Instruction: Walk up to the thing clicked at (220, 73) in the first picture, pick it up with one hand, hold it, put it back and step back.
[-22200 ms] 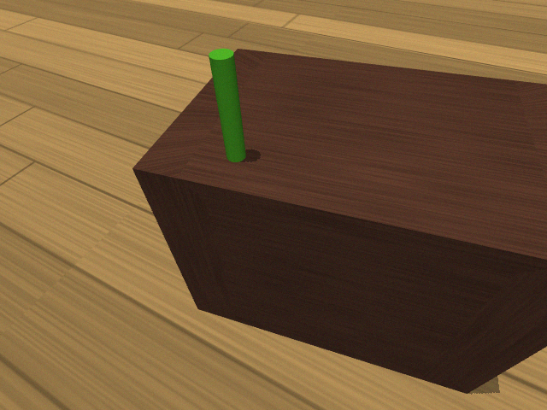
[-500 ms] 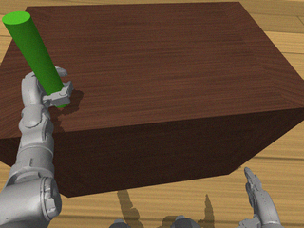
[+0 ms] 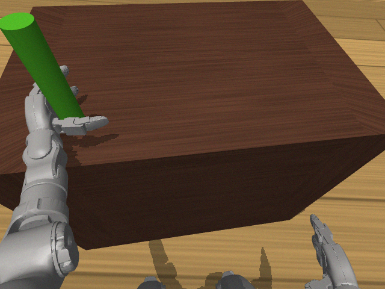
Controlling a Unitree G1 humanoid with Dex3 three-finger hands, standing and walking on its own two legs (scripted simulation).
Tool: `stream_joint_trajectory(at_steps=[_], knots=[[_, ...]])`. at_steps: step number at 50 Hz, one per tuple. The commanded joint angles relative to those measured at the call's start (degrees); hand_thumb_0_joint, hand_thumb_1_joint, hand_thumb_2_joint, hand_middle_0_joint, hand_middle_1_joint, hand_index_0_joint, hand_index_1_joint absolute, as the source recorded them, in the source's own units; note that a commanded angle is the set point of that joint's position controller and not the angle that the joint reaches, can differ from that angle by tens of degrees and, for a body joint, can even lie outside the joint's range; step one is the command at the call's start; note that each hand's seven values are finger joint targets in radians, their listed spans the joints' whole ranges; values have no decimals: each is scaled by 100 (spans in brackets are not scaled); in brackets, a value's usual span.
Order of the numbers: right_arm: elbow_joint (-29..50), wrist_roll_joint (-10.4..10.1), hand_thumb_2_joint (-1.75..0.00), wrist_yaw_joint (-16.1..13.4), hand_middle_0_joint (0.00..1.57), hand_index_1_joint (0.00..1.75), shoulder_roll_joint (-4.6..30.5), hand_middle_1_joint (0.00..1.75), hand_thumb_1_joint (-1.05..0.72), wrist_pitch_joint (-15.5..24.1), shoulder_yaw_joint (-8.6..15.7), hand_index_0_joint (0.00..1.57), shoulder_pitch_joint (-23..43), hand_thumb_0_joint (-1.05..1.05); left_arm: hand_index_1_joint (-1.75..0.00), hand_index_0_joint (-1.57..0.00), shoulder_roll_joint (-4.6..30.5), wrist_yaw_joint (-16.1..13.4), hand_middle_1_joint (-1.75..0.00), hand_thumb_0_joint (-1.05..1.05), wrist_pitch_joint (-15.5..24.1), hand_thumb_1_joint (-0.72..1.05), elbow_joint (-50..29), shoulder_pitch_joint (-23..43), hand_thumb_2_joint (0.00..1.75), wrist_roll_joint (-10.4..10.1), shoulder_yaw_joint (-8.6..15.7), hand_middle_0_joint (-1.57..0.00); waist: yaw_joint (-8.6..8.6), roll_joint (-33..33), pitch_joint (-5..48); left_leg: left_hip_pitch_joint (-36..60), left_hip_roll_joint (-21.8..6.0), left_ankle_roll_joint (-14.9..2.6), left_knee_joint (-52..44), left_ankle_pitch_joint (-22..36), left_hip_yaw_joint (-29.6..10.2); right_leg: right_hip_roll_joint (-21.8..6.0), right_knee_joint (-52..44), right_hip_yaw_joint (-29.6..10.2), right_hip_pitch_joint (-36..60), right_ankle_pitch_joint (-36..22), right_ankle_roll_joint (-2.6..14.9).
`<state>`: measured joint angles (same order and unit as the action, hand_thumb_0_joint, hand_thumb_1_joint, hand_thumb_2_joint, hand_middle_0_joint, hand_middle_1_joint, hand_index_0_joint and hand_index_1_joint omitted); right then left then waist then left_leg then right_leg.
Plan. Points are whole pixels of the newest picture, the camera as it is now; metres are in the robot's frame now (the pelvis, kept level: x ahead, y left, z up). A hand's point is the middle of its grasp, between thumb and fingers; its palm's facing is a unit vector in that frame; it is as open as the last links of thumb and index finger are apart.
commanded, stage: withdraw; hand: left
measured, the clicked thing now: (54, 86) +0.47 +0.23 +0.15
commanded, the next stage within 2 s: rise in 0.36 s
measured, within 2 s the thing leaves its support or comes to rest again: neither
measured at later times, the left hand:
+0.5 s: hand out of the picture +0.46 +0.30 +0.21, palm faces +0.28 -0.96 -0.04, open 17.2 cm
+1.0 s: hand out of the picture +0.36 +0.41 +0.19, palm faces +0.56 -0.75 -0.36, open 17.5 cm
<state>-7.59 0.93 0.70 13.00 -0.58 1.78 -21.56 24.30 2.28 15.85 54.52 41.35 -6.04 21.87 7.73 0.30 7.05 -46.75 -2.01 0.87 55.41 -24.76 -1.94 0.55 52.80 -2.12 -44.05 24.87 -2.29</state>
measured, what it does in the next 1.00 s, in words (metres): stands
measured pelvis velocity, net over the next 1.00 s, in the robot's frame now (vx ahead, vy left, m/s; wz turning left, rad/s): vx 0.00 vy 0.01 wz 0.02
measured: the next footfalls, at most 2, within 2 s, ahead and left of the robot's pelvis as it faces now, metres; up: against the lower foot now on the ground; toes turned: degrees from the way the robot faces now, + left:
none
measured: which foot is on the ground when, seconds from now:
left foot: down 0.00-1.00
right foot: down 0.00-1.00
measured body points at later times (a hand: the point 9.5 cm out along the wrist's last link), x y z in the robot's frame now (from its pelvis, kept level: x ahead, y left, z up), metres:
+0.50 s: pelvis +0.01 +0.00 +0.02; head +0.04 +0.01 +0.47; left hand +0.44 +0.35 +0.21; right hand +0.16 -0.26 -0.03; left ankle +0.02 +0.13 -0.68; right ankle +0.01 -0.15 -0.68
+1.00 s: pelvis +0.00 +0.01 +0.03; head +0.02 +0.01 +0.48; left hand +0.32 +0.44 +0.21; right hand +0.16 -0.25 -0.02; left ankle +0.02 +0.13 -0.68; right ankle +0.01 -0.15 -0.68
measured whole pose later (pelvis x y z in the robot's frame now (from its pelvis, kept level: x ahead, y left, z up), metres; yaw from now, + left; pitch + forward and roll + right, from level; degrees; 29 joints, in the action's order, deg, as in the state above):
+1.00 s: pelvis +0.00 +0.01 +0.03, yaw +1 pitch +8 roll -2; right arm -22.1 -3.5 -0.5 15.9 2.9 3.0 -20.4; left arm 40.6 0.1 1.6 43.8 27.6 0.4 25.7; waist 0.5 -1.6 7.4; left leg -31.2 -1.2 0.4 43.7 -20.3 -1.8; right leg -0.7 39.9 -1.9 -27.8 20.0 -2.5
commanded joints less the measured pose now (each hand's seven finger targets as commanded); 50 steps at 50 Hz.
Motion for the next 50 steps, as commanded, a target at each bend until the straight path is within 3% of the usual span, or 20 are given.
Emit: stream_joint_trajectory(at_steps=[1, 4, 11, 16, 19, 23, 24, 25, 26, 28, 29, 30, 34, 37, 39, 43, 44, 45, 48, 50], knots=[[1076, 11, -5, -63, 5, 5, 817, 5, 55, 253, 479, 5, 48, 0, -2, -12, 1353, 26, -2, 0, 390, -54, -1212, 2502, 0, -15, 118, -12, -40, -672, 2449, 1899, 37, -149, -617, 1819, 92, 139, -587, 336, 690, -1667, 283], [1115, 5, -4, -112, 5, 5, 1097, 5, 56, 229, 762, 5, 38, 0, -5, -7, 1807, -40, -5, 0, 416, -47, -1576, 2718, 7, -34, 370, -6, -66, -847, 2717, 2039, 32, -116, -635, 1899, 78, 131, -565, 321, 835, -1709, 299], [1235, -90, -5, -211, 5, 5, 852, 5, 54, 134, 506, 5, 51, 0, -3, -5, 2381, -114, -4, 0, 125, -46, -2315, 3121, 7, 2, 569, -4, -259, -989, 3029, 2326, 89, -119, -748, 2275, 140, 109, -698, 265, 1499, -2126, 261], [395, -222, -5, -220, 5, 5, 819, 5, 55, 57, 543, 5, -170, 0, -2, -6, 2533, 223, -3, 0, -504, -48, -1782, 2530, 3, -28, 642, -5, -331, -925, 2452, 2292, 104, -146, -944, 2542, 214, 116, -940, 238, 1728, -2461, 233], [216, -313, -4, -202, 5, 5, 881, 5, 56, 133, 507, 5, 248, 0, -1, -8, 2121, 610, -3, 0, -1080, -49, -704, 1921, 1, -92, 297, -6, -275, -374, 1556, 1914, 101, -214, -1096, 2261, 240, 123, -1124, 256, 1539, -2280, 212], [-78, -386, -4, -207, 5, 5, 905, 5, 59, 282, 403, 5, 260, 0, 0, -8, 2586, 1024, -2, 0, -1383, -49, -942, 2133, 1, -243, 556, -5, -439, -382, 1528, 1950, 107, -189, -1233, 2199, 274, 94, -1229, 290, 1616, -2082, 220], [-86, -413, -4, -200, 5, 5, 868, 5, 61, 327, 379, 5, 238, 0, -2, -4, 2478, 1114, -2, 0, -1419, -54, -920, 2109, 3, -278, 457, -4, -379, -371, 1482, 2012, 108, -188, -1249, 2173, 267, 89, -1225, 304, 1565, -2070, 217], [224, -365, -4, -172, 5, 5, 1164, 5, 61, 292, 655, 5, 344, 0, -3, -5, 3530, 773, -4, 0, -1306, -53, -1538, 2151, 2, 406, 622, -4, -601, -550, 1861, 2277, 145, -118, -1277, 2470, 293, 29, -1226, 326, 1788, -2426, 191], [44, -379, -4, -90, 5, 5, 834, 5, 60, 251, 325, 5, 285, 0, -5, -6, 3205, 697, -6, 0, -1321, -54, -1218, 2081, 3, 372, 548, -5, -497, -554, 1741, 2266, 114, -85, -1321, 2542, 261, 69, -1199, 370, 1764, -2396, 217], [52, -404, -4, -88, 5, 5, 1022, 5, 60, 216, 445, 5, 319, 0, -6, -6, 3315, 673, -7, 0, -1364, -53, -1024, 2100, 3, 368, 615, -5, -401, -163, 1528, 2233, 108, -120, -1392, 2309, 232, 76, -1259, 390, 1775, -2230, 178], [-83, -399, -4, -115, 5, 5, 1092, 5, 60, 212, 571, 5, 213, 0, -5, -7, 3595, 605, -6, 0, -1320, -53, -1390, 2226, 2, 404, 720, -5, -472, -208, 1704, 2352, 125, -138, -1403, 2245, 247, 51, -1295, 375, 1866, -2244, 156], [-249, -406, -3, -75, 5, 5, 788, 5, 61, 203, 316, 5, 189, 0, -4, -6, 3733, 545, -5, 0, -1275, -51, -1489, 2419, 1, 475, 708, -4, -476, -279, 1631, 2262, 177, -169, -1414, 2018, 279, 16, -1351, 331, 1808, -2091, 143], [-36, -402, -5, -144, 5, 5, 1103, 5, 57, 271, 429, 5, 208, 0, -3, -5, 4758, 267, -2, 0, -1121, -54, -1717, 2637, 1, 662, 1274, -5, -486, -614, 2220, 2707, 191, -157, -1402, 2220, 282, -38, -1401, 296, 2093, -2227, 154], [-630, -413, -5, -149, 5, 5, 935, 5, 56, 326, 298, 5, 368, 0, -3, -5, 4270, 120, -3, 0, -1074, -54, -1255, 2321, 1, 682, 939, -5, -521, -1006, 1587, 2592, 190, -107, -1569, 1700, 271, -44, -1531, 275, 1611, -1581, 224], [-519, -398, -5, -152, 5, 5, 1107, 5, 57, 413, 458, 5, 487, 0, -2, -4, 4114, 17, -1, 0, -1078, -53, -1180, 2091, 1, 727, 839, -4, -533, -1208, 1810, 2870, 136, -57, -1606, 1773, 225, -13, -1560, 325, 1525, -1503, 270], [-588, -418, -5, -122, 5, 5, 899, 5, 58, 563, 259, 5, 541, 0, -2, -4, 3477, -145, -1, 0, -1048, -52, -1527, 1718, 2, 734, 444, -4, -607, -1369, 1676, 3058, 41, 34, -1780, 1868, 150, 72, -1600, 466, 1471, -1397, 334], [-485, -422, -5, -155, 5, 5, 1123, 5, 57, 603, 469, 5, 547, 0, -2, -4, 3428, -176, -2, 0, -1065, -53, -1330, 1292, 3, 730, 473, -4, -586, -1159, 1587, 3036, 30, 29, -1812, 1750, 152, 88, -1655, 493, 1505, -1320, 328], [-479, -420, -5, -153, 5, 5, 1017, 5, 57, 638, 360, 5, 507, 0, -2, -4, 3190, -190, -2, 0, -1047, -52, -1598, 1003, 2, 700, 370, -4, -675, -1122, 1492, 3050, 8, 43, -1881, 1750, 128, 107, -1659, 534, 1544, -1294, 344], [-484, -457, -5, -178, 5, 5, 1251, 5, 56, 681, 662, 5, 200, 0, -3, -5, 3115, -238, -3, 0, -1058, -53, -2608, -2, 2, 578, 535, -5, -738, -1026, 1592, 3186, -14, 74, -1903, 2213, 128, 118, -1675, 587, 1806, -1570, 342], [-513, -492, -5, -150, 5, 5, 1003, 5, 57, 700, 510, 5, 188, 0, -3, -5, 2914, -278, -3, 0, -999, -51, -3805, -664, 1, 474, 582, -5, -880, -1006, 1323, 3051, 20, 70, -1936, 2211, 160, 107, -1713, 618, 1934, -1567, 328]])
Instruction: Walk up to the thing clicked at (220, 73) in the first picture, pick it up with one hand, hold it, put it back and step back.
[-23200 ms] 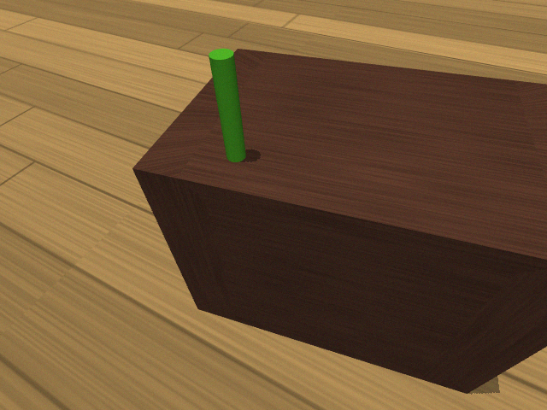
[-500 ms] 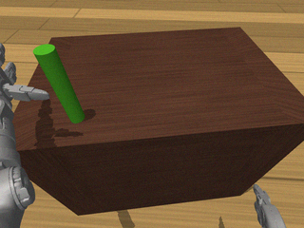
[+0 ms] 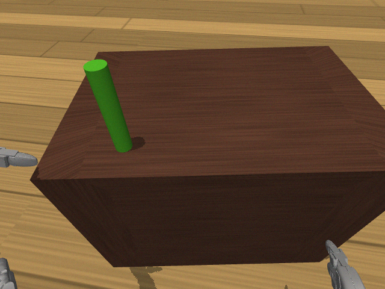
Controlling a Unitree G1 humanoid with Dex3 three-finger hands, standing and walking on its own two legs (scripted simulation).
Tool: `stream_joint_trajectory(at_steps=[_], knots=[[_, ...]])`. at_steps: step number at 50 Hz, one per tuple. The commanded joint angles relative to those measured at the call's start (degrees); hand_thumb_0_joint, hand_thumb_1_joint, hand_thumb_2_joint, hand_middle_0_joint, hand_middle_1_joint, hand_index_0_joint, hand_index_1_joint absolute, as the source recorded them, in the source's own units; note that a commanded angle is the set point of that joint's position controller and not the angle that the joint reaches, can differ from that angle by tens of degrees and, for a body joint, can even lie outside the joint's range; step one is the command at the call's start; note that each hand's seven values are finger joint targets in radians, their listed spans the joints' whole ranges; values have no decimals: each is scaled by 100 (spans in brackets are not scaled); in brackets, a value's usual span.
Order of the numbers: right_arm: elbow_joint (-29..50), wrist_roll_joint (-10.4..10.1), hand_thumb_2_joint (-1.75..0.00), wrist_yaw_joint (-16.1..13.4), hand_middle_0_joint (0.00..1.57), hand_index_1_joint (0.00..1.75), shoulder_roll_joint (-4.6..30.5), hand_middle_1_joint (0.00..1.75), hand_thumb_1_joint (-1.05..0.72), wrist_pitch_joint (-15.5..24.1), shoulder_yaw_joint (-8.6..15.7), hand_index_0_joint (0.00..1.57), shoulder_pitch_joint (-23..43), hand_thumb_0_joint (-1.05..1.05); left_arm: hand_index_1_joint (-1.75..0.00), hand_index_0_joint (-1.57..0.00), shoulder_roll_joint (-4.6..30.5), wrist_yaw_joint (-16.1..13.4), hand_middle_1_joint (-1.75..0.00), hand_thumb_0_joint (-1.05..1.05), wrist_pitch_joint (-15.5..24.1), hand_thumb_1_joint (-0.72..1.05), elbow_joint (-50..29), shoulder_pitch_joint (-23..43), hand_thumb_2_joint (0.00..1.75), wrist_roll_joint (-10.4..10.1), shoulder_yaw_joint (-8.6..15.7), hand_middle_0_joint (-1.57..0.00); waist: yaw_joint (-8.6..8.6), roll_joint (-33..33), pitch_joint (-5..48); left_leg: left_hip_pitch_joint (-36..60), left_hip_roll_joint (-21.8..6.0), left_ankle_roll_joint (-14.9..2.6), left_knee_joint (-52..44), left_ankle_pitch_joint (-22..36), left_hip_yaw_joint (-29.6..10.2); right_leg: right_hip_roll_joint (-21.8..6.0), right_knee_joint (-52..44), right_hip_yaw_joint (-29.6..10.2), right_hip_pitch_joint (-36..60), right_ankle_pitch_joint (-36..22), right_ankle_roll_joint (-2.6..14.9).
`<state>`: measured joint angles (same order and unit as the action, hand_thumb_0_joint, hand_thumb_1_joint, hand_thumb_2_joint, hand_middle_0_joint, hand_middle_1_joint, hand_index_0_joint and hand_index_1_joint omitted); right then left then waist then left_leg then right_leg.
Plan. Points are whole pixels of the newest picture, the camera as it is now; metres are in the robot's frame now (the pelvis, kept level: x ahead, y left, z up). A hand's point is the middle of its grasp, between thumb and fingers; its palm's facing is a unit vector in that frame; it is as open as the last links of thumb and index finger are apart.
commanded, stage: sink last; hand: left
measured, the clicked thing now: (112, 112) +0.47 +0.22 +0.12
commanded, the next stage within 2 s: home in 0.74 s
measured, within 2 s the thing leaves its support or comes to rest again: neither
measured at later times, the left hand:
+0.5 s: hand (54, 232) +0.18 +0.20 +0.18, palm faces +0.34 -0.83 -0.43, open 17.4 cm
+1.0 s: hand (46, 259) +0.16 +0.23 +0.12, palm faces +0.38 -0.82 -0.42, open 17.4 cm
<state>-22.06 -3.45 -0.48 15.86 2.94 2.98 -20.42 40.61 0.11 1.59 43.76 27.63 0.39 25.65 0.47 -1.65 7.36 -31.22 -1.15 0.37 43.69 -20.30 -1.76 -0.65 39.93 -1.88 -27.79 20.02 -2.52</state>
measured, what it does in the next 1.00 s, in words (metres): stands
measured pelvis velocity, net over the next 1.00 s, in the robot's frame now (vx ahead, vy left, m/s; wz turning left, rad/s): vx -0.02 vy -0.03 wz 0.02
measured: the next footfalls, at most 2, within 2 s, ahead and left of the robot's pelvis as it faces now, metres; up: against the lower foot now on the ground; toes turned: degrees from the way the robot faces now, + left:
none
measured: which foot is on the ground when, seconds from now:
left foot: down 0.00-1.00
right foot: down 0.00-1.00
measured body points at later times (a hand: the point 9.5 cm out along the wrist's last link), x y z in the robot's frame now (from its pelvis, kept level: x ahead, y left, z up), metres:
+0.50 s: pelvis +0.00 -0.02 +0.00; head -0.01 -0.05 +0.45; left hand +0.15 +0.25 +0.20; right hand +0.18 -0.29 -0.06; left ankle +0.02 +0.12 -0.71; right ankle +0.00 -0.16 -0.71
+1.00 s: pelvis -0.02 -0.03 +0.00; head -0.02 -0.05 +0.45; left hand +0.13 +0.27 +0.15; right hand +0.14 -0.29 -0.06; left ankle +0.02 +0.12 -0.71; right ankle +0.00 -0.16 -0.71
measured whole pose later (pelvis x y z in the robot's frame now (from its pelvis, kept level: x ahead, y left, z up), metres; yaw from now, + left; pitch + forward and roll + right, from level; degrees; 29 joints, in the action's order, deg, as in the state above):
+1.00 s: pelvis -0.02 -0.03 +0.00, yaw +1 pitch +1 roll +1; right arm -20.2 -2.5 -3.1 13.2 5.8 6.4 -22.6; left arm 18.9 -1.0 16.0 -14.7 -29.9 -4.9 20.5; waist -2.7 -1.6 1.9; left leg -25.2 -0.5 2.3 42.8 -19.1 -2.3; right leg -1.3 45.6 -1.3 -24.5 22.5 -0.8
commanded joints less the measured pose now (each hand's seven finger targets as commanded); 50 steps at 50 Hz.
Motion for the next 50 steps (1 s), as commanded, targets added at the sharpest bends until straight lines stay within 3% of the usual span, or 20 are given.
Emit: stream_joint_trajectory(at_steps=[1, 2, 3, 4, 6, 8, 9, 12, 15, 18, 20, 23, 25, 30, 35, 38, 43, 44, 46, 50], knots=[[806, -65, -5, -29, 6, 5, 750, 5, 56, 341, 455, 5, -2, 0, -3, -5, 1236, -87, -3, 0, 432, -51, -3033, 18, 1, -223, 361, -5, -235, -779, 1115, 1392, -79, 132, -834, 1726, 136, 241, -418, 624, 373, -1008, 361], [799, -84, -5, 0, 6, 5, 511, 5, 56, 329, 303, 5, 41, 0, -2, -5, 984, -112, -3, 0, 475, -50, -3843, -369, 1, -287, 261, -4, -327, -804, 973, 1320, -59, 121, -871, 1683, 152, 227, -425, 621, 453, -993, 365], [826, -89, -5, -7, 6, 5, 729, 5, 57, 293, 541, 5, -26, 0, -2, -5, 1018, -144, -3, 0, 454, -50, -4185, -1111, 1, -348, 486, -4, -341, -720, 822, 1181, -52, 120, -919, 1590, 150, 228, -444, 623, 498, -937, 361], [1010, -98, -4, 3, 6, 5, 608, 5, 58, 286, 435, 5, 201, 0, -2, -5, 938, -173, -3, 0, 500, -48, -5073, -1147, 0, -408, 513, -4, -432, -824, 842, 1209, -25, 108, -951, 1420, 173, 214, -468, 607, 554, -867, 361], [782, -101, -4, -28, 6, 5, 729, 5, 57, 226, 650, 5, 41, 0, -2, -5, 853, -255, -3, 0, 531, -48, -5614, -1866, 0, -472, 748, -4, -370, -703, 507, 1123, -20, 76, -1031, 1102, 186, 208, -511, 564, 609, -726, 335], [906, -95, -4, -53, 6, 5, 705, 5, 58, 215, 712, 5, 271, 0, -2, -5, 579, -314, -3, 0, 632, -47, -6488, -2263, 0, -530, 770, -4, -362, -730, 384, 1119, -9, 82, -1029, 1110, 202, 188, -494, 513, 630, -757, 325], [923, -80, -4, -90, 6, 5, 843, 5, 57, 226, 895, 5, 298, 0, -2, -5, 385, -345, -3, 0, 628, -48, -6369, -2766, 0, -541, 775, -4, -318, -642, 277, 1128, -53, 101, -1086, 1031, 133, 202, -488, 510, 604, -688, 315], [748, -28, -5, -146, 6, 5, 667, 5, 54, 253, 871, 5, 304, 0, -3, -6, -297, -340, -4, 0, 734, -50, -7218, -3368, 0, -581, 363, -5, -286, -685, 215, 1193, -58, 108, -1080, 964, 111, 206, -427, 487, 517, -622, 308], [984, 20, -5, -169, 6, 5, 296, 5, 53, 326, 532, 5, 477, 0, -3, -6, -975, -311, -4, 0, 823, -52, -7627, -4070, 0, -566, -170, -6, -255, -379, 394, 1238, 49, 7, -831, 1157, 282, 162, -395, 459, 633, -849, 253], [1091, 77, -5, -257, 6, 5, 463, 5, 52, 384, 711, 5, 353, 0, -4, -6, -993, -324, -5, 0, 935, -53, -8215, -4782, 1, -534, -223, -6, -240, -61, 441, 1246, 101, -53, -693, 1203, 324, 125, -395, 483, 651, -980, 197], [1126, 95, -5, -327, 6, 5, 729, 5, 53, 396, 1058, 5, 189, 0, -4, -7, -768, -350, -5, 0, 1004, -52, -8423, -5180, 1, -534, 122, -6, -223, 49, 399, 1234, 139, -67, -659, 1142, 355, 89, -432, 472, 643, -1016, 159], [1077, 86, -5, -311, 6, 5, 576, 5, 53, 385, 1076, 5, -105, 0, -4, -6, -638, -301, -5, 0, 1141, -52, -8937, -5393, 1, -571, 386, -5, -268, 15, 158, 1199, 165, -65, -674, 997, 384, 53, -466, 481, 551, -937, 137], [1174, 107, -5, -311, 6, 5, 438, 5, 53, 384, 986, 5, -158, 0, -3, -5, -737, -283, -4, 0, 1188, -52, -8647, -5254, 1, -570, 407, -5, -167, 300, -130, 1117, 188, -96, -672, 808, 394, 6, -568, 429, 453, -866, 75], [1173, 68, -5, -243, 6, 5, 129, 5, 54, 461, 711, 5, 106, 0, -5, -5, -990, -107, -5, 0, 1348, -54, -7449, -4850, 3, -666, 395, -5, -233, 516, -1061, 730, 245, -93, -733, -63, 410, -173, -937, 83, -6, 409, 15], [1606, 29, -5, -133, 6, 5, 224, 5, 52, 634, 657, 5, 36, 0, -5, -6, -1210, 70, -5, 0, 1625, -55, -7382, -5249, 2, -669, 137, -6, -345, 522, -701, 859, 265, -109, -682, 190, 403, -195, -833, 87, 142, 222, 17], [1347, 34, -6, -111, 6, 5, 256, 5, 50, 604, 733, 5, -22, 0, -5, -6, -953, 55, -5, 0, 1705, -57, -7420, -5355, 3, -668, 450, -6, -497, 264, -446, 833, 282, -101, -689, 280, 402, -163, -715, 173, 242, 101, 74], [1552, 104, -15, -226, 12, 13, 577, 13, 38, 637, 1005, 12, 295, 0, -7, -6, -668, -123, -7, 0, 1772, -53, -7633, -5183, 10, -641, 653, -6, -446, 59, 174, 967, 249, -91, -684, 395, 377, -105, -574, 217, 467, -117, 117], [1493, 112, -23, -230, 12, 17, 455, 17, 30, 643, 864, 12, 279, 0, -6, -6, -719, -158, -7, 0, 1776, -50, -7624, -5229, 9, -626, 572, -6, -453, 60, 117, 931, 245, -91, -667, 371, 367, -114, -597, 188, 470, -63, 121], [1403, 110, -39, -212, 12, 17, 19, 17, 14, 655, 365, 12, 476, 0, -6, -5, -1306, -162, -6, 0, 1685, -54, -6754, -5710, 7, -590, 51, -5, -503, 326, -454, 645, 238, -112, -703, 36, 352, -139, -697, 123, 267, 371, 106], [1404, 133, -50, -206, 13, 18, -462, 18, -18, 680, -309, 13, 748, 0, -6, -6, -1777, -135, -7, 0, 1734, -51, -6490, -5198, 8, -516, -667, -5, -340, 363, -605, 561, 221, -137, -696, -202, 350, -156, -701, 102, 40, 652, 82]])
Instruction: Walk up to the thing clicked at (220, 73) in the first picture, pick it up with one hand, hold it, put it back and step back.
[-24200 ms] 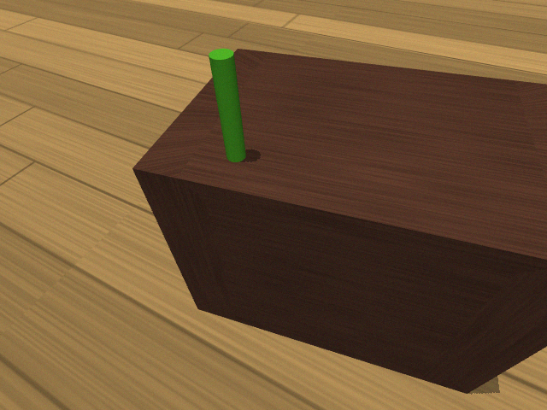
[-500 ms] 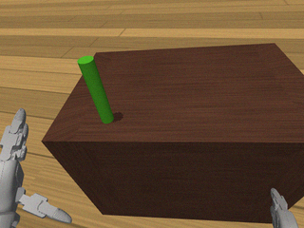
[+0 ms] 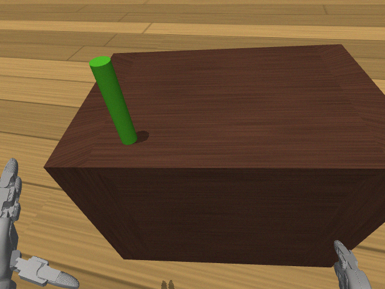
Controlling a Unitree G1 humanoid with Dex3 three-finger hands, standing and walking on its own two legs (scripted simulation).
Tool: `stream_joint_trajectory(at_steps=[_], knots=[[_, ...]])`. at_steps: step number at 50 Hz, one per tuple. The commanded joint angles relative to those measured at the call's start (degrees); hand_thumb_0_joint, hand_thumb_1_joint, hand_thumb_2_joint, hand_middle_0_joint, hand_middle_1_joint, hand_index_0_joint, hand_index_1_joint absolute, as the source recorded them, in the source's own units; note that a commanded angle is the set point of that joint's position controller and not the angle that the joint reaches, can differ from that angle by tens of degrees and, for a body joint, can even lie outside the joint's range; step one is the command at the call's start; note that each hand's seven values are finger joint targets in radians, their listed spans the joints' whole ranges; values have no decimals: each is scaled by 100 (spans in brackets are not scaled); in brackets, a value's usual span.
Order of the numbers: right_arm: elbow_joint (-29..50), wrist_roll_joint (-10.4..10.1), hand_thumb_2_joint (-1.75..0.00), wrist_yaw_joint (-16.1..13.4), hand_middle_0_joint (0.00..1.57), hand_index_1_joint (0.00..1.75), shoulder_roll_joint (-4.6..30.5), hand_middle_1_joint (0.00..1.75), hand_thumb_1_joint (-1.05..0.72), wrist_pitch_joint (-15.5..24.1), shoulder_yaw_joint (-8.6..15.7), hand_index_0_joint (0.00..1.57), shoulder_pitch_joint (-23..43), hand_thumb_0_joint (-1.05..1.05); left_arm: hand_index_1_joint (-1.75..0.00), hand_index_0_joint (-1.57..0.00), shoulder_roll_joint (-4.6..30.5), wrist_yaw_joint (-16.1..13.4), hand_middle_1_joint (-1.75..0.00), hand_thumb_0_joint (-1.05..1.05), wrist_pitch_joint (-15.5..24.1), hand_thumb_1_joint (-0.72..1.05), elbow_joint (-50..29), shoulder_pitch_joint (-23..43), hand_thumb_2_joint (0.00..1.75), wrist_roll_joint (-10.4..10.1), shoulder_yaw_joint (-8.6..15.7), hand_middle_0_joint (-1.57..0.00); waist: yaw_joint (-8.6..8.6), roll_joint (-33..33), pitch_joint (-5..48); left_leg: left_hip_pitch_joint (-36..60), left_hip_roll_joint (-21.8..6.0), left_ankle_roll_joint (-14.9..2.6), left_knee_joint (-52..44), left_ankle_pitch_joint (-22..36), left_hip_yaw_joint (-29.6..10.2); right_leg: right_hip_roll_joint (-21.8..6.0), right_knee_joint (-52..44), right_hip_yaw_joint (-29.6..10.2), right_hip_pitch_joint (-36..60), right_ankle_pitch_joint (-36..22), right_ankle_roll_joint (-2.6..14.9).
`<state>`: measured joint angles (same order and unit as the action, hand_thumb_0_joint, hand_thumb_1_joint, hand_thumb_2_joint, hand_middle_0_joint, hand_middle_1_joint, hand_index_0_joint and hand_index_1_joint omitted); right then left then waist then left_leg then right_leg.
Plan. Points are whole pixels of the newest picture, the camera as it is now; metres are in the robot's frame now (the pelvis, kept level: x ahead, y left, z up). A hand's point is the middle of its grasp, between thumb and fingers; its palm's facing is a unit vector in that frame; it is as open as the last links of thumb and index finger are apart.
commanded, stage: home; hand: left
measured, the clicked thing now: (116, 105) +0.50 +0.24 +0.13
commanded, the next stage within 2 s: none
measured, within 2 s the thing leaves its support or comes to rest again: neither
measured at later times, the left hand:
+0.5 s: hand (129, 267) +0.19 +0.18 -0.07, palm faces +0.06 -0.98 -0.18, open 17.3 cm
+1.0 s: hand (130, 262) +0.20 +0.18 -0.07, palm faces +0.11 -0.96 -0.26, open 17.6 cm
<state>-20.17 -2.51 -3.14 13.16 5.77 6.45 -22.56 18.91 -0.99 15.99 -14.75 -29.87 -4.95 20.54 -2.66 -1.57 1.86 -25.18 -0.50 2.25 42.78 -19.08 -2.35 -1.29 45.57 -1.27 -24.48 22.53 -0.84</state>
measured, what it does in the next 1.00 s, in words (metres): stands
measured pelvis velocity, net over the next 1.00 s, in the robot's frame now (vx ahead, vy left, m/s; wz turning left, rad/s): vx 0.03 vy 0.01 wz -0.01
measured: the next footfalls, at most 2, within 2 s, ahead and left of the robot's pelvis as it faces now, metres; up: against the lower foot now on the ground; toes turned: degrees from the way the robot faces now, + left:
none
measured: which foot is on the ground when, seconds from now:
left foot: down 0.00-1.00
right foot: down 0.00-1.00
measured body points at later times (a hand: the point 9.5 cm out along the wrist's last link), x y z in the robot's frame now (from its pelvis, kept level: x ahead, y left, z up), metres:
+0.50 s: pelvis +0.02 +0.02 -0.01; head +0.05 +0.03 +0.43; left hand +0.18 +0.23 -0.06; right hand +0.17 -0.21 -0.07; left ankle +0.04 +0.15 -0.71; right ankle +0.02 -0.12 -0.71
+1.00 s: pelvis +0.03 +0.01 -0.02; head +0.05 +0.01 +0.43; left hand +0.19 +0.23 -0.05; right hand +0.19 -0.24 -0.10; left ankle +0.04 +0.15 -0.71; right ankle +0.02 -0.12 -0.71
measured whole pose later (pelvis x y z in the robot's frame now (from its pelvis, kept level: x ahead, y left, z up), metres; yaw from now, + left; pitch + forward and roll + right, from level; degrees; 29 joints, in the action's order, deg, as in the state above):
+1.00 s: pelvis +0.03 +0.01 -0.02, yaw +0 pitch +8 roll -1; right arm -27.8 -1.2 -6.5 12.5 3.4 -0.1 -15.7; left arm 11.3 -7.3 -5.5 2.3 -27.3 -1.2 -0.2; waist 1.3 -1.1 5.9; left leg -36.1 -2.0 2.4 54.5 -26.5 -3.5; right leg 0.4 53.2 -0.3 -33.5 27.8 -0.8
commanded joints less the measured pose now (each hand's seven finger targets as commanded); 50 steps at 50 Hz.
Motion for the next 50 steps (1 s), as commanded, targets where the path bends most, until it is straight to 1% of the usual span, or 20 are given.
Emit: stream_joint_trajectory(at_steps=[1, 3, 5, 6, 9, 12, 15, 18, 19, 20, 21, 22, 23, 24, 26, 27, 31, 36, 41, 50], knots=[[1097, 58, -52, 54, 13, 19, -169, 19, -24, 404, -688, 13, 788, 0, -7, -6, 318, -14, -7, 0, 295, -49, -549, 427, 10, 44, -295, -6, -16, 381, -71, -31, 146, -330, -657, -348, 406, -56, -1193, 160, -278, 357, -74], [939, 59, -56, 32, 14, 20, -10, 20, -31, 374, -498, 14, 400, 0, -7, -6, 209, -1, -7, 0, 252, -48, -485, 73, 11, 95, -501, -6, 48, 61, 184, 108, 163, -316, -670, -71, 436, 41, -988, 320, -274, -122, -15], [889, 63, -61, -25, 15, 22, 682, 22, -40, 368, 148, 15, 46, 0, -7, -6, 346, 13, -8, 0, 151, -46, -204, -109, 12, 101, -409, -6, 231, 236, 273, 257, 139, -310, -640, 78, 430, 88, -924, 381, -326, -338, -3], [825, 82, -65, -39, 16, 23, 894, 23, -46, 352, 334, 16, -76, 0, -7, -6, 403, 23, -7, 0, 49, -46, -58, -124, 12, 107, -360, -6, 277, 186, 284, 271, 137, -298, -648, 68, 437, 113, -888, 395, -417, -365, 2], [774, 85, -71, -11, 17, 25, 685, 25, -58, 368, 316, 17, 88, 0, -6, -5, 496, 4, -6, 0, -74, -51, -556, 435, 8, 155, -469, -5, 252, -367, 443, 205, 49, -217, -764, -116, 288, 207, -674, 493, -496, -286, 66], [958, 91, -86, -1, 20, 29, 435, 29, -76, 432, -18, 20, 401, 0, -5, -5, -102, -17, -5, 0, -342, -56, 517, 198, 5, 214, -1140, -5, 342, 31, 191, -92, 1, -243, -641, -137, 187, 205, -573, 491, -608, -280, 50], [1327, 89, -90, 30, 20, 30, 39, 30, -90, 431, -554, 20, 789, 0, -6, -5, -372, -37, -6, 0, -400, -54, 794, 495, 6, 302, -1623, -5, 221, 70, 450, -272, -44, -230, -466, -27, 106, 181, -395, 475, -542, -330, 71], [1418, 128, -90, -2, 20, 30, 104, 30, -90, 375, -541, 20, 621, 0, -6, -5, -445, -77, -6, 0, -477, -51, 1080, 663, 8, 356, -1866, -5, 219, -131, 775, -259, -52, -196, -326, 172, 133, 197, -242, 471, -566, -472, 97], [1492, 152, -90, -22, 20, 30, 276, 30, -90, 350, -400, 20, 485, 0, -6, -5, -347, -110, -6, 0, -521, -50, 1275, 435, 8, 367, -1707, -5, 195, -187, 1008, -177, -94, -161, -280, 381, 107, 213, -156, 472, -482, -602, 107], [1560, 152, -90, -32, 20, 30, 177, 30, -90, 308, -484, 20, 474, 0, -6, -5, -214, -141, -6, 0, -555, -52, 1045, 588, 7, 360, -1642, -5, 107, -375, 1235, -131, -52, -153, -230, 468, 177, 194, -168, 443, -392, -677, 115], [1675, 164, -90, -78, 20, 30, 520, 30, -90, 264, -176, 20, 437, 0, -6, -5, -64, -193, -6, 0, -636, -52, 1459, 355, 7, 366, -1464, -5, 163, -249, 1225, -152, -51, -149, -201, 477, 218, 208, -175, 430, -360, -664, 111], [76, 165, -90, -112, 20, 30, 798, 30, -90, 203, -181, 20, 391, 0, -5, -5, 513, -381, -5, 0, -639, -54, 869, 391, 6, 401, -777, -5, 9, -505, 1406, -72, -36, -96, 7, 628, 106, 239, -93, 405, -304, -789, 129], [305, 157, -90, -125, 20, 30, 665, 30, -90, 212, -284, 20, 424, 0, -5, -5, 137, -362, -5, 0, -743, -57, 1154, 175, 5, 413, -1250, -5, 165, -468, 1180, -137, -13, -99, 26, 601, 215, 244, -160, 381, -386, -779, 119], [347, 167, -90, -152, 20, 30, 588, 30, -90, 206, -328, 20, 461, 0, -5, -5, 136, -393, -5, 0, -814, -56, 1129, 157, 5, 394, -1257, -5, 139, -415, 1286, -148, -17, -108, 90, 670, 219, 254, -151, 378, -365, -832, 119], [370, 143, -90, -185, 20, 30, 484, 30, -90, 190, -411, 20, 644, 0, -5, -5, -98, -475, -5, 0, -955, -58, 1114, 221, 4, 347, -1546, -5, 216, -385, 1036, -297, -22, -120, 124, 633, 267, 259, -170, 383, -464, -855, 109], [249, 144, -90, -217, 20, 30, 503, 30, -90, 153, -400, 20, 699, 0, -5, -5, -151, -497, -5, 0, -1015, -58, 1316, 260, 4, 358, -1617, -5, 306, -356, 754, -421, -18, -138, 163, 469, 318, 256, -225, 371, -648, -729, 95], [192, 130, -90, -244, 20, 30, 580, 30, -90, 124, -382, 20, 832, 0, -5, -4, -298, -517, -5, 0, -1126, -59, 1001, 557, 3, 376, -1893, -4, 446, -67, 702, -379, -63, -178, 282, 658, 289, 286, -159, 412, -797, -953, 58], [137, 123, -90, -248, 20, 30, 631, 30, -90, 105, -339, 20, 924, 0, -5, -4, -302, -567, -5, 0, -1339, -59, 1010, 449, 3, 402, -1874, -4, 421, 384, 903, -387, -53, -240, 445, 915, 246, 278, -106, 417, -647, -1265, 27], [141, 142, -90, -296, 20, 30, 613, 30, -90, 48, -337, 20, 997, 0, -5, -5, -60, -646, -5, 0, -1581, -57, 775, 304, 4, 411, -1584, -5, 288, 173, 1177, -376, -9, -230, 482, 867, 296, 252, -121, 375, -518, -1224, 32], [152, 158, -90, -418, 20, 30, 580, 30, -90, 74, -390, 20, 975, 0, -4, -4, -168, -666, -4, 0, -1985, -61, 540, 328, 2, 398, -1773, -4, 400, 19, 1021, -489, 12, -247, 533, 692, 312, 222, -156, 349, -635, -1138, 37]])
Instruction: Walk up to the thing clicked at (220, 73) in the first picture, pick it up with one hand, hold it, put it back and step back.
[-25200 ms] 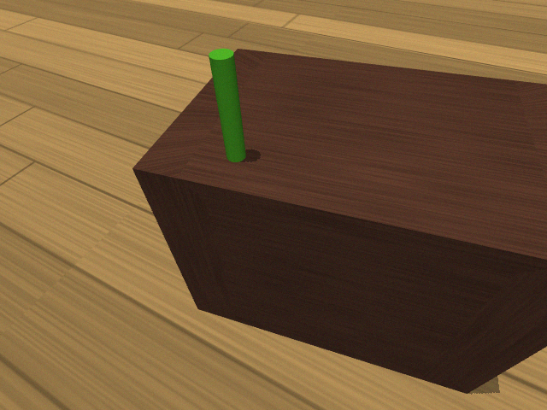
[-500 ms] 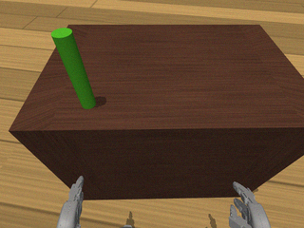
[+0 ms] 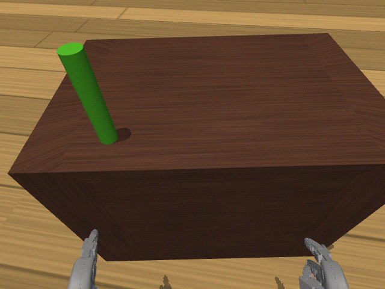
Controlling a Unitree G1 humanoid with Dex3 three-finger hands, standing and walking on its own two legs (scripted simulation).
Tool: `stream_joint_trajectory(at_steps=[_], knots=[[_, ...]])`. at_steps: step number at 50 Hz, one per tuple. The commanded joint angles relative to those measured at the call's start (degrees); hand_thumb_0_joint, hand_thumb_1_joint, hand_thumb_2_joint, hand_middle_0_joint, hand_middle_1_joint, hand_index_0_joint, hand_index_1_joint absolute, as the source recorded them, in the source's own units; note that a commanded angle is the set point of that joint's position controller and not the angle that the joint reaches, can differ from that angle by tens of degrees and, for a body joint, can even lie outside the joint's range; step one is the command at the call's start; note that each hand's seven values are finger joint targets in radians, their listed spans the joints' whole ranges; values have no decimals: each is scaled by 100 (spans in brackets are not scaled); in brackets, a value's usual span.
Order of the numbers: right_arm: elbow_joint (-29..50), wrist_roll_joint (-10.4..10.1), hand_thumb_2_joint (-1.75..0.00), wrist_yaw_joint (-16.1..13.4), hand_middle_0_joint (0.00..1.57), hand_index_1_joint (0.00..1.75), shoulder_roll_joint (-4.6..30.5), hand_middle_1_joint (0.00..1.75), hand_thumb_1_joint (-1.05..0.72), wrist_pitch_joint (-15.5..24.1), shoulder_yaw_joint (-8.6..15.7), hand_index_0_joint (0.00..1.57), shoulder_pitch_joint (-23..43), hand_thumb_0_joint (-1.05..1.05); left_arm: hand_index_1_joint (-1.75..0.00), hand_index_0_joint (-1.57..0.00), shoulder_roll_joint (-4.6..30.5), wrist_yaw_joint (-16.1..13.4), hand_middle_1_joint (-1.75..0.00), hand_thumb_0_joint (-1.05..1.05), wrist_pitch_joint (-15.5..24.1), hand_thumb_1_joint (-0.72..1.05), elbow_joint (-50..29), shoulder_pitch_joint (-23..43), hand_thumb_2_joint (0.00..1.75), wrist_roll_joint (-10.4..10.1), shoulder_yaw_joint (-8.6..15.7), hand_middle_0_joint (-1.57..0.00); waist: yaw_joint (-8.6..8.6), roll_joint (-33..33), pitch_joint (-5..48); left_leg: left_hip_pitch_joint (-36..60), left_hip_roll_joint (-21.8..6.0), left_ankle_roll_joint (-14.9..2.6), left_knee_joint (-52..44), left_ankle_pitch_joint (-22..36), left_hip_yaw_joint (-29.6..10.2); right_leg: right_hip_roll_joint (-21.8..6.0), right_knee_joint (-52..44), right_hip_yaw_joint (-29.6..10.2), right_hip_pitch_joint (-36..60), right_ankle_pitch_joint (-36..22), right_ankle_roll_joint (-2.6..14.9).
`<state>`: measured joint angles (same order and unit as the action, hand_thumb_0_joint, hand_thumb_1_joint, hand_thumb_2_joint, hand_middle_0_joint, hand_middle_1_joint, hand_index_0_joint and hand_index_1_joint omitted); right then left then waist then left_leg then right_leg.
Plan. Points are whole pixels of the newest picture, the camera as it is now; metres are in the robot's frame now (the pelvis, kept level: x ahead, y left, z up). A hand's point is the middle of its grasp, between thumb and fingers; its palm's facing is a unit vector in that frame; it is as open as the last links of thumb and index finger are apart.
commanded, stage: home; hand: left
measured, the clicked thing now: (93, 101) +0.47 +0.24 +0.15
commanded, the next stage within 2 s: stand in 1.72 s
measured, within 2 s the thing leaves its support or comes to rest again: neither
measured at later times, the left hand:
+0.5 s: hand out of the picture +0.15 +0.18 -0.05, palm faces +0.12 -0.96 -0.27, open 17.5 cm
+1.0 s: hand out of the picture +0.15 +0.18 -0.05, palm faces +0.11 -0.95 -0.27, open 17.5 cm
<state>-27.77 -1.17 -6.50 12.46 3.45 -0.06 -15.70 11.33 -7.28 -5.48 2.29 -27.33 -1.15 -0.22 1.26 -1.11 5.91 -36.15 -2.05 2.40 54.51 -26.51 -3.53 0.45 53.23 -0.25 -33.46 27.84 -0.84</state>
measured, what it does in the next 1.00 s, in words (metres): stands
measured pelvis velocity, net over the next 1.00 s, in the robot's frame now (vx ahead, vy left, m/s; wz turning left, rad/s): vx -0.02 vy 0.00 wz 0.00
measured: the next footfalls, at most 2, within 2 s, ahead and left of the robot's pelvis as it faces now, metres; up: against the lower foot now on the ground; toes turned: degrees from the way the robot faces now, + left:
none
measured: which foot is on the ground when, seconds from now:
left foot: down 0.00-1.00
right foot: down 0.00-1.00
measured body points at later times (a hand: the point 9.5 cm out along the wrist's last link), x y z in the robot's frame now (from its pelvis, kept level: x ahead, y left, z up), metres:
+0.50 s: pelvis -0.02 +0.00 +0.00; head +0.00 +0.00 +0.45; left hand +0.14 +0.23 -0.03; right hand +0.14 -0.24 -0.07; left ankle +0.01 +0.14 -0.69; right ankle -0.01 -0.13 -0.69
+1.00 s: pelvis -0.02 +0.00 -0.01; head +0.00 +0.01 +0.44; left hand +0.14 +0.23 -0.03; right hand +0.15 -0.24 -0.07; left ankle +0.01 +0.14 -0.69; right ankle -0.01 -0.13 -0.69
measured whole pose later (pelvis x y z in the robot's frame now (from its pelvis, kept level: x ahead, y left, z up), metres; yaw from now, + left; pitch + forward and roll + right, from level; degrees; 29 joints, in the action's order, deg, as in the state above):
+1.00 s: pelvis -0.02 +0.00 -0.01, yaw +0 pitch +8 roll -2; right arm -27.9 -0.8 -9.2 12.2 7.7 -0.9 -16.5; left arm 11.6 -7.7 -12.7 -2.6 -28.4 -0.8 -0.7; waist 1.2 -1.8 6.7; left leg -38.6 -2.0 2.2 56.9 -26.2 -3.9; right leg 0.5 55.0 0.0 -35.5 27.3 -1.1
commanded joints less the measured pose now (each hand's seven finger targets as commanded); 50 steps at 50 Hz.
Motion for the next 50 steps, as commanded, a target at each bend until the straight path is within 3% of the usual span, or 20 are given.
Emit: stream_joint_trajectory(at_steps=[1, 7, 17, 30, 34, 39, 40, 43, 44, 45, 49, 50], knots=[[910, 24, -90, -82, 20, 30, 659, 30, -90, 326, 268, 20, 264, 0, -5, -4, 540, -36, -5, 0, 130, -59, -1123, 54, 3, 27, 282, -4, 35, 26, 591, 640, 150, -261, -647, 1450, 419, 61, -891, 266, 219, -1651, 38], [934, 27, -90, -124, 20, 30, 673, 30, -90, 377, 269, 20, 255, 0, -5, -4, 605, -37, -5, 0, -48, -60, -1254, 97, 3, 38, 325, -4, 48, 11, 627, 585, 153, -262, -596, 1451, 391, 65, -889, 276, 179, -1637, 30], [1011, 22, -90, -188, 20, 30, 683, 30, -90, 511, 239, 20, 371, 0, -5, -5, 615, -62, -5, 0, -234, -56, -1429, 115, 5, 31, 328, -5, 1, -61, 430, 367, 171, -266, -722, 674, 394, 55, -1005, 242, -32, -778, 83], [984, 45, -90, -271, 20, 30, 671, 30, -90, 649, 222, 20, 354, 0, -5, -5, 617, -104, -5, 0, -324, -56, -1554, 197, 5, 63, 286, -5, 21, -41, 421, 283, 144, -248, -777, 373, 328, 120, -913, 323, -185, -463, 103], [977, 44, -90, -271, 20, 30, 646, 30, -90, 686, 205, 20, 336, 0, -5, -5, 597, -104, -5, 0, -360, -56, -1515, 35, 5, 60, 310, -5, -42, -23, 447, 260, 136, -246, -758, 507, 307, 116, -885, 336, -84, -572, 106], [957, 54, -90, -299, 20, 30, 676, 30, -90, 716, 218, 20, 337, 0, -5, -5, 579, -86, -5, 0, -378, -57, -1547, 107, 5, 68, 267, -5, -1, -29, 390, 242, 133, -242, -775, 385, 310, 127, -902, 333, -172, -455, 107], [950, 52, -90, -299, 20, 30, 630, 30, -90, 714, 204, 20, 304, 0, -5, -5, 624, -89, -5, 0, -376, -56, -1596, -18, 5, 66, 335, -5, -70, -83, 530, 280, 151, -243, -708, 576, 336, 109, -899, 309, -58, -637, 104], [933, 58, -90, -312, 20, 30, 638, 30, -90, 716, 196, 20, 308, 0, -5, -5, 600, -81, -5, 0, -406, -57, -1508, 37, 5, 72, 297, -5, 5, -6, 433, 289, 143, -247, -700, 606, 347, 121, -894, 311, -124, -677, 91], [945, 54, -90, -325, 20, 30, 630, 30, -90, 734, 199, 20, 336, 0, -5, -5, 639, -80, -5, 0, -409, -58, -1633, 82, 4, 66, 337, -5, -57, -109, 468, 291, 145, -237, -708, 600, 354, 114, -905, 308, -111, -662, 101], [917, 59, -90, -331, 20, 30, 636, 30, -90, 733, 204, 20, 298, 0, -5, -5, 602, -82, -5, 0, -416, -57, -1551, 74, 4, 78, 301, -5, 6, -24, 486, 313, 148, -250, -661, 639, 369, 110, -922, 287, -98, -721, 85], [929, 62, -90, -348, 20, 30, 638, 30, -90, 728, 213, 20, 291, 0, -5, -5, 635, -84, -5, 0, -436, -57, -1552, -37, 5, 78, 345, -5, -31, 14, 638, 369, 153, -252, -594, 961, 362, 107, -874, 291, 36, -1049, 76], [929, 61, -90, -340, 20, 30, 639, 30, -90, 739, 206, 20, 298, 0, -5, -5, 577, -76, -5, 0, -443, -58, -1593, 15, 4, 81, 262, -5, -13, 47, 574, 396, 141, -252, -616, 958, 364, 112, -867, 295, 18, -1049, 76]])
